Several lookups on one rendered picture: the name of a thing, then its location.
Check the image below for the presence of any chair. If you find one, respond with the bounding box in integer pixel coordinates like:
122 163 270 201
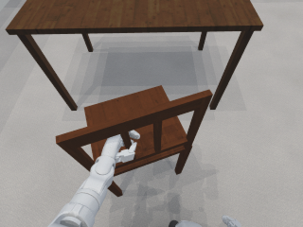
55 85 213 197

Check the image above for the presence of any robot right hand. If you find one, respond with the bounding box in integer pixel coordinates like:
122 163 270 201
222 215 241 227

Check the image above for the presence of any robot left hand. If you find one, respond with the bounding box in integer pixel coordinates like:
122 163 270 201
100 130 140 163

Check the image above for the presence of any left robot forearm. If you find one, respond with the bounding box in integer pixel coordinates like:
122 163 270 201
47 155 116 227

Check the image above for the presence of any table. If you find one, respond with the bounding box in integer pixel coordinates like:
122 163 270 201
6 0 264 111

